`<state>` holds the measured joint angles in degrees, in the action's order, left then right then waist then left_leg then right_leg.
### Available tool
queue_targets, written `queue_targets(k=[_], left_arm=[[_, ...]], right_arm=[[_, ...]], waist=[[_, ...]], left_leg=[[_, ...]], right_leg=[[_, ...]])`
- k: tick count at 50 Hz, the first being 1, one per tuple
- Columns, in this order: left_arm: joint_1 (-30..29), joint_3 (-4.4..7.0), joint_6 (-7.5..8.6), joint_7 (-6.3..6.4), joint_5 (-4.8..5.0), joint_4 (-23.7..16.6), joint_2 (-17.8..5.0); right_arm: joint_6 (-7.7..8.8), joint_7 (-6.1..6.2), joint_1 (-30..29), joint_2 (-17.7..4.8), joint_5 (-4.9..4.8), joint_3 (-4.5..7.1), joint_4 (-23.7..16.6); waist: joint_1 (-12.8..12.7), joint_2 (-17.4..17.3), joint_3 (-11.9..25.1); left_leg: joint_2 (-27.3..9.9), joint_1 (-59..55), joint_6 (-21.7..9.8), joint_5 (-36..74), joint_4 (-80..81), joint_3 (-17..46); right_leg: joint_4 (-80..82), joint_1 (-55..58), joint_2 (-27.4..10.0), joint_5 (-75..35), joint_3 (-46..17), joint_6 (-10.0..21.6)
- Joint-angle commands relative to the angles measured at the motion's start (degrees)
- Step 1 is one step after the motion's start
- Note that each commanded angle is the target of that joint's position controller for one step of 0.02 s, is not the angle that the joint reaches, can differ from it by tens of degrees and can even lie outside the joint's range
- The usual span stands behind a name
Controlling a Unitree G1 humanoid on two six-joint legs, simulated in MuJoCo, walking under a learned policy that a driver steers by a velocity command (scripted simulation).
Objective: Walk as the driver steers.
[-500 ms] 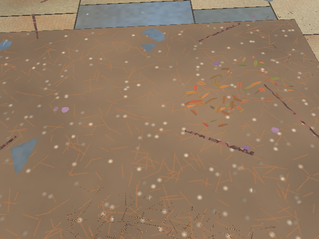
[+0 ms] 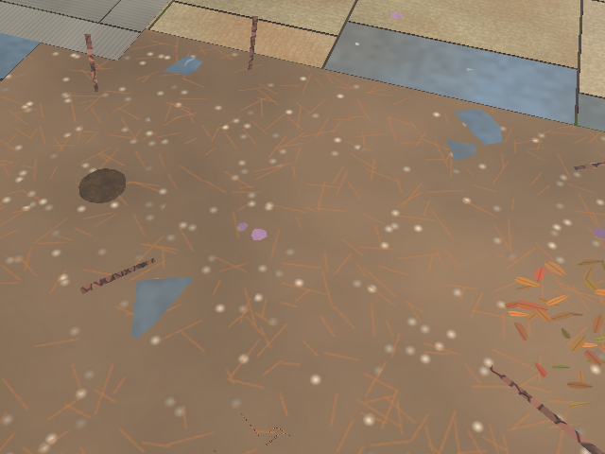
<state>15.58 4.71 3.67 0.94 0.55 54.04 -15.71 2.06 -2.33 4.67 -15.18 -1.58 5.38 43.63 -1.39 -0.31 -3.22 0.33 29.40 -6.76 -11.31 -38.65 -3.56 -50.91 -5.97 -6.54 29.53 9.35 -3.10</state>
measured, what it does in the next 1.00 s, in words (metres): walks ahead: right foot, then left foot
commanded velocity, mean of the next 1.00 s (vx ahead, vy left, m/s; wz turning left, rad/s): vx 0.21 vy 0.00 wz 0.00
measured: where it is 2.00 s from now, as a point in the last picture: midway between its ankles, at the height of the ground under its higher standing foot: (368, 362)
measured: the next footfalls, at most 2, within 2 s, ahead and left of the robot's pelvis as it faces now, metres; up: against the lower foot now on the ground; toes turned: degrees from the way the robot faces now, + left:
right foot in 0.42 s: +0.44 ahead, -0.07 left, +0.00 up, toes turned +13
left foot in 0.84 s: +0.37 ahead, +0.15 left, +0.00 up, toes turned -4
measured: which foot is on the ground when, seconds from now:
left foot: down 0.00-0.44, up 0.46-0.82, down 0.84-1.00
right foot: up 0.00-0.40, down 0.42-0.84, up 0.86-1.00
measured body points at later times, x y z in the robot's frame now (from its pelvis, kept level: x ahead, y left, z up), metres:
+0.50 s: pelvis +0.26 +0.00 +0.01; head +0.29 +0.00 +0.46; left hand +0.41 +0.27 -0.09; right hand +0.38 -0.27 -0.11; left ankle +0.11 +0.08 -0.67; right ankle +0.40 -0.07 -0.71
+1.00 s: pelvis +0.31 +0.04 +0.03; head +0.34 +0.07 +0.48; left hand +0.47 +0.33 -0.09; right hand +0.42 -0.25 -0.06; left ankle +0.33 +0.16 -0.71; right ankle +0.31 -0.10 -0.63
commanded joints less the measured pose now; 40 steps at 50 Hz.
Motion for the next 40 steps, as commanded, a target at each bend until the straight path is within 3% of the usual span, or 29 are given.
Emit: queue_targets(k=[1, 2, 3, 4, 6, 10, 13, 15, 17, 19, 20, 21, 22, 23, 24, 25, 27, 29, 32, 34, 38, 40], left_arm=[[-7.7, 0.23, 5.30, -1.22, 2.74, -9.6, -6.6], [-8.2, 0.02, 5.87, -0.95, 1.98, -9.4, -6.1], [-7.7, 0.45, 5.73, -0.49, 0.31, -8.4, -6.6], [-6.5, 1.00, 4.98, -0.44, -0.22, -8.1, -7.3], [-6.1, 1.17, 3.43, -0.53, -0.66, -8.6, -6.4], [-13.7, 0.45, 2.46, -0.26, -1.42, -11.4, -4.2], [-18.3, -0.25, 2.73, -0.89, -1.29, -13.2, -2.7], [-19.4, -0.34, 2.69, -1.51, -0.82, -13.9, -3.0], [-19.2, -0.40, 2.91, -2.22, -1.10, -13.9, -3.6], [-16.9, -0.16, 3.65, -2.82, -1.61, -13.0, -4.9], [-13.7, 0.11, 4.04, -2.91, -1.86, -11.9, -5.7], [-10.1, 0.43, 4.40, -2.85, -2.41, -10.7, -6.8], [-6.1, 0.77, 4.58, -2.83, -3.38, -10.4, -9.6], [-3.5, 0.38, 3.75, -2.83, -3.74, -9.8, -9.4], [-2.6, -0.45, 2.75, -3.16, -1.33, -8.9, -5.9], [-6.0, -0.55, 1.83, -3.26, 0.23, -10.1, -5.8], [-10.3, -0.04, 0.05, -2.74, -0.14, -12.1, -8.0], [-11.4, 0.41, -1.20, -1.91, -0.87, -12.6, -8.9], [-10.3, 1.07, -2.45, -0.90, -0.91, -13.1, -9.0], [-10.2, 1.58, -3.07, -0.29, -0.32, -13.8, -9.6], [-9.4, 1.94, -4.25, 0.33, 0.14, -14.6, -9.6], [-9.8, 1.94, -4.98, 0.69, 0.57, -15.1, -9.5]], right_arm=[[1.57, 0.49, 19.5, -12.0, 1.01, 3.21, 0.7], [2.02, 0.59, 15.9, -9.9, 0.68, 2.56, 0.1], [2.04, 0.68, 11.0, -7.6, 0.58, 1.82, -1.1], [2.10, 0.91, 8.2, -6.1, 1.07, 1.21, -2.2], [2.32, 1.47, 8.0, -6.7, 1.00, 1.17, -2.6], [2.34, 3.06, 11.7, -9.3, 0.65, 1.74, -1.9], [1.17, 3.70, 13.5, -9.4, 0.57, 1.86, -1.4], [0.54, 3.92, 15.1, -8.8, 0.51, 1.68, -0.8], [0.36, 4.36, 15.9, -7.0, 0.72, 1.06, -0.2], [0.46, 4.60, 15.2, -6.1, 1.38, 0.56, 0.3], [0.52, 4.56, 13.7, -6.1, 1.58, 0.42, 0.1], [0.66, 4.42, 13.3, -5.9, 1.74, 0.24, -0.1], [0.94, 4.26, 15.4, -4.3, 2.85, -0.38, -1.0], [1.16, 3.88, 24.8, -2.6, 2.25, -1.19, 0.8], [0.83, 3.34, 25.9, -5.8, 2.29, -0.93, 1.5], [0.00, 3.31, 20.2, -8.8, 1.52, -0.08, 0.2], [-1.76, 4.13, 10.7, -9.4, 1.59, 0.51, -2.4], [-2.74, 4.97, 10.4, -7.1, 1.76, 0.33, -2.9], [-2.33, 5.74, 10.8, -4.3, 1.81, -0.34, -2.3], [-2.16, 5.68, 9.8, -4.4, 1.63, -0.40, -2.4], [-1.58, 5.03, 7.7, -5.1, 1.44, -0.35, -3.1], [-0.90, 4.46, 9.3, -5.1, 1.28, -0.18, -2.7]], waist=[[8.6, -6.5, 16.1], [6.4, -3.0, 12.3], [3.8, -0.8, 9.4], [1.6, -1.6, 8.4], [0.2, -1.2, 7.3], [1.8, -1.7, 3.4], [3.5, -4.5, 3.4], [4.4, -5.8, 4.6], [5.0, -5.9, 5.2], [3.9, -6.5, 6.2], [2.1, -6.5, 7.2], [0.4, -5.1, 9.3], [0.5, 0.7, 15.6], [2.4, 12.4, 23.3], [2.2, 13.3, 25.8], [1.3, 8.8, 19.5], [0.5, 2.3, 10.2], [2.2, 3.9, 7.5], [2.2, 8.1, 9.9], [1.8, 8.5, 11.4], [1.2, 9.3, 10.3], [2.7, 9.3, 9.4]], left_leg=[[-18.6, -49.0, -15.0, -6.0, 23.4, 44.0], [-16.3, -41.4, -12.7, -0.8, 22.4, 36.4], [-13.9, -32.7, -11.0, 4.8, 22.5, 30.1], [-12.3, -26.8, -10.3, 9.1, 23.6, 26.6], [-11.0, -21.7, -10.3, 13.4, 25.6, 24.0], [-8.0, -17.7, -8.7, 20.1, 26.1, 18.7], [-4.3, -14.6, -4.8, 26.7, 22.0, 14.6], [-4.9, -15.9, -3.3, 24.6, 20.3, 15.6], [-6.6, -20.1, -2.8, 23.4, 17.6, 17.0], [-8.4, -24.5, -2.4, 26.8, 13.6, 18.3], [-7.9, -25.7, -1.7, 30.6, 9.9, 17.7], [-5.2, -25.6, 0.0, 33.5, 4.2, 16.0], [-1.2, -19.4, 2.4, 22.0, -7.4, 14.2], [3.9, -6.2, 7.2, -10.5, -24.6, 11.1], [3.4, -2.3, 8.9, -26.5, -29.5, 11.9], [1.3, 1.6, 9.9, -24.6, -33.0, 12.3], [0.4, 5.4, 10.1, -20.4, -32.9, 9.8], [-0.6, 0.7, 9.4, -17.5, -23.9, 9.2], [1.2, -4.9, 9.6, -15.2, -12.8, 7.3], [1.6, -7.2, 9.7, -11.0, -8.2, 7.8], [2.3, -9.9, 9.4, -7.5, 0.0, 8.2], [2.7, -14.7, 8.2, -2.9, 8.9, 7.0]], right_leg=[[-30.0, -44.2, 4.8, -0.2, -13.3, 3.3], [-25.4, -42.4, 2.1, -5.5, -13.5, 4.5], [-20.3, -37.6, 0.1, -8.8, -13.7, 4.3], [-17.0, -32.9, -1.2, -10.9, -14.2, 4.1], [-11.9, -29.5, -1.1, -12.7, -13.5, 2.7], [3.2, -30.7, 1.7, -24.1, -12.0, 0.1], [15.3, -24.4, 6.1, -33.6, -10.2, 0.5], [18.9, -22.1, 7.4, -37.8, -10.0, 1.0], [21.7, -21.8, 7.0, -38.9, -10.8, 2.2], [23.3, -20.6, 6.4, -35.8, -11.1, 4.3], [25.5, -17.3, 6.9, -35.9, -10.1, 5.6], [28.0, -11.1, 6.5, -43.8, -9.7, 7.1], [23.3, 2.3, -0.6, -65.0, -17.4, 11.0], [21.5, 18.2, -12.9, -77.6, -32.2, 22.6], [25.4, 18.4, -15.1, -66.9, -41.4, 25.5], [27.5, 12.9, -12.7, -49.7, -40.9, 23.3], [32.1, 0.4, -9.2, -32.0, -37.2, 19.9], [35.1, -8.4, -5.1, -24.3, -33.4, 16.9], [35.6, -10.4, -1.6, -23.4, -30.1, 15.9], [36.0, -10.9, -1.3, -19.2, -30.9, 15.6], [35.9, -11.7, -1.0, -12.9, -34.4, 14.4], [34.2, -13.3, 0.4, -11.3, -34.8, 12.7]])
Over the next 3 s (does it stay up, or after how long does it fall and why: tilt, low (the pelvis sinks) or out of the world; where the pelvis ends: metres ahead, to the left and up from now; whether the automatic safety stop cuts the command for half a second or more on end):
stays up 1.16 -0.28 0.03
